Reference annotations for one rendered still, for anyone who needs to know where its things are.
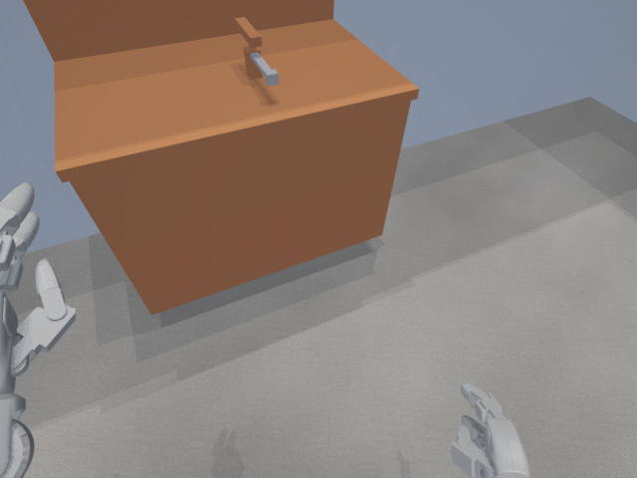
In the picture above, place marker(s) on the robot left hand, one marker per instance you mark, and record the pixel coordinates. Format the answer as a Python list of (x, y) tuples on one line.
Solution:
[(43, 327)]

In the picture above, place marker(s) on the robot right hand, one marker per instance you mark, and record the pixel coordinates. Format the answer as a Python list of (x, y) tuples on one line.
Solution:
[(498, 446)]

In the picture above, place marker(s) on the left robot forearm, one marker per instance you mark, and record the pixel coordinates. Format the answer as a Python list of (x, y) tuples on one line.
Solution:
[(16, 440)]

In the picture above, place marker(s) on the tap lever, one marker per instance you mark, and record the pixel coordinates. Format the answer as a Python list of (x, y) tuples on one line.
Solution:
[(271, 76)]

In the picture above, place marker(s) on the counter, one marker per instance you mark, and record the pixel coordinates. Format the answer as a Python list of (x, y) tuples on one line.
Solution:
[(199, 176)]

